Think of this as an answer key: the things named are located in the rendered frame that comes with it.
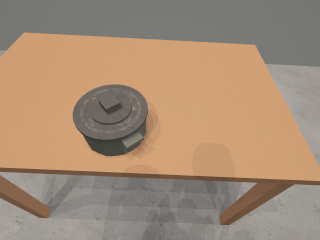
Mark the knob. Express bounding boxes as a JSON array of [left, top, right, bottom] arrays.
[[98, 93, 122, 114]]

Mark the table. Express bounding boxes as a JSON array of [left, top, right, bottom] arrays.
[[0, 32, 320, 225]]

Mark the pot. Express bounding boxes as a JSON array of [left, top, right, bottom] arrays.
[[83, 120, 146, 156]]

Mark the lid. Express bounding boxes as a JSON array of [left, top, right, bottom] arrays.
[[72, 84, 148, 142]]

